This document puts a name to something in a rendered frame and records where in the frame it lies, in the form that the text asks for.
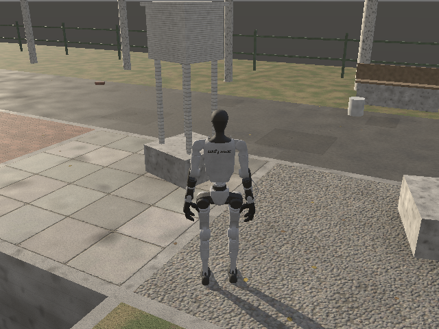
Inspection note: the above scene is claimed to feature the robot left upper arm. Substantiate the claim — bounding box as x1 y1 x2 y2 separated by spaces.
189 139 205 178

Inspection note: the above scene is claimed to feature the right robot forearm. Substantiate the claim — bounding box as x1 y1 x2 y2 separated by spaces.
242 168 254 204

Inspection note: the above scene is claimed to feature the left robot forearm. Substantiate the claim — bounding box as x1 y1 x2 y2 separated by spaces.
185 167 197 203

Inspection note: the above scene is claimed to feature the left robot hand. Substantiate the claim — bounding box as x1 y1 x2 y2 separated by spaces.
183 201 200 221

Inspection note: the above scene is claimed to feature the right robot hand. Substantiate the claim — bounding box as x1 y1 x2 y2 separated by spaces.
239 202 255 222

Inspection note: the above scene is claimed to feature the robot head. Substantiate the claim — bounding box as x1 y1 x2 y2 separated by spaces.
208 109 231 143

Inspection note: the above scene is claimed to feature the robot right upper arm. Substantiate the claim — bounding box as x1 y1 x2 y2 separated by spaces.
234 139 249 178

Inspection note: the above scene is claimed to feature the robot left thigh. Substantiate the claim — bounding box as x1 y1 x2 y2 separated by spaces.
196 191 211 241

